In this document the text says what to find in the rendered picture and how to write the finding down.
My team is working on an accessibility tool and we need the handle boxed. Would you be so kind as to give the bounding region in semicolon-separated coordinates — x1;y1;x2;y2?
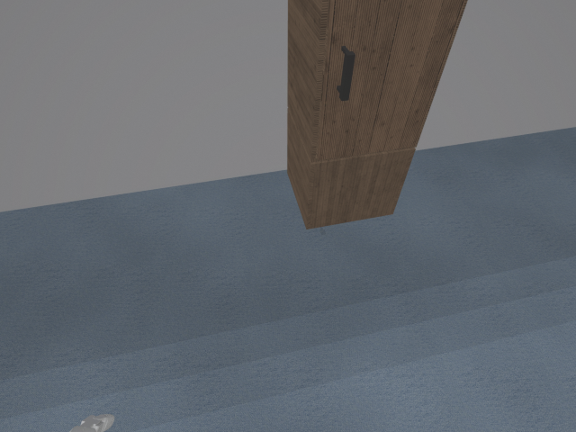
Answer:
337;46;356;101

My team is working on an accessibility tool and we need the robot left hand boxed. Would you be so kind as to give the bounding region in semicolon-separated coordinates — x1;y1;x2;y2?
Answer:
69;414;114;432

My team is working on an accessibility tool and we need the cupboard door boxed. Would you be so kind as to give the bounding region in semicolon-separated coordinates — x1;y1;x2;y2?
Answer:
318;0;465;160

